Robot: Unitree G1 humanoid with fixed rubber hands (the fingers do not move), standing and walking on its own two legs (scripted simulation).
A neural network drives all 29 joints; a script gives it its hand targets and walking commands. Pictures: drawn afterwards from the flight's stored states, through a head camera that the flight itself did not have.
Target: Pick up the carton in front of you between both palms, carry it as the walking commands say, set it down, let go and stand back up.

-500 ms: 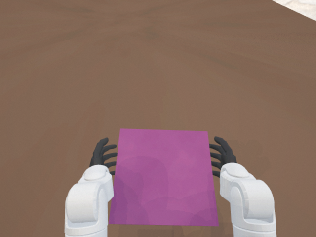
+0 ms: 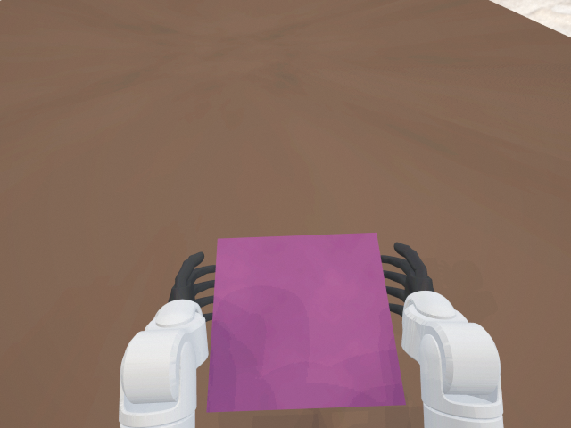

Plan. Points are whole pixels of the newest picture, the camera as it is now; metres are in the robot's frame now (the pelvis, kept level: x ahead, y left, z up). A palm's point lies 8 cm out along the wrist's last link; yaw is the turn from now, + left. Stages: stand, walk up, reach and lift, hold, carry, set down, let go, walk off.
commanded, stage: carry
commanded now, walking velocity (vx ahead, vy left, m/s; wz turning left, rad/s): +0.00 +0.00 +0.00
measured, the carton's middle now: (299, 330) +0.29 +0.00 +0.00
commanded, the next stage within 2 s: none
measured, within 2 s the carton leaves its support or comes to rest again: neither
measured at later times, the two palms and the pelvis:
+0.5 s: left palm (210, 194) +0.46 +0.14 +0.13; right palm (385, 195) +0.46 -0.14 +0.12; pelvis +0.20 +0.00 +0.01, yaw +1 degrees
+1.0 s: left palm (217, 222) +0.48 +0.15 +0.04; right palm (375, 219) +0.49 -0.14 +0.04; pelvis +0.21 -0.01 +0.01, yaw +2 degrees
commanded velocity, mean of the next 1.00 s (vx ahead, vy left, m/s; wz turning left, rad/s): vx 0.00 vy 0.00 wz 0.00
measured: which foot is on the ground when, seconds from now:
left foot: down 0.00-1.00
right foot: down 0.00-0.02, up 0.04-0.30, down 0.32-1.00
